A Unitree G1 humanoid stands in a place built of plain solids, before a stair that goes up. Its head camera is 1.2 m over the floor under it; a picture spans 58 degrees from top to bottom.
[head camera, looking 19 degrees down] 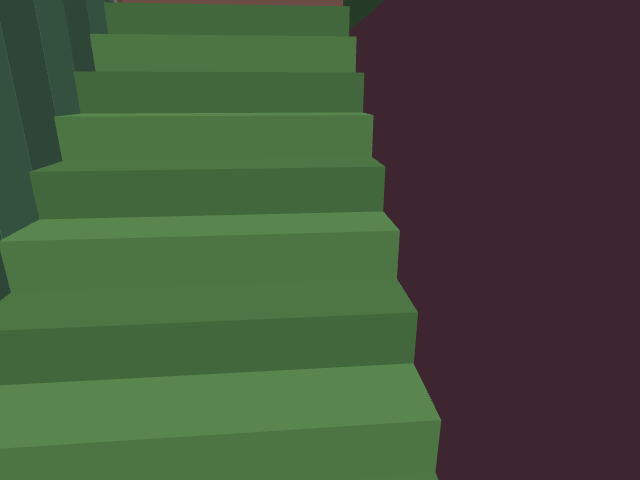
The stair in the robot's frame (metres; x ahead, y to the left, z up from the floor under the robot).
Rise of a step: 0.18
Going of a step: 0.26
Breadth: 1.34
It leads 5 degrees to the left of straight ahead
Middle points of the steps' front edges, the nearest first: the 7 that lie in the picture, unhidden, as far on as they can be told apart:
0.88 0.34 0.37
1.14 0.36 0.55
1.39 0.39 0.73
1.65 0.41 0.92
1.91 0.43 1.10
2.17 0.45 1.29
2.42 0.48 1.47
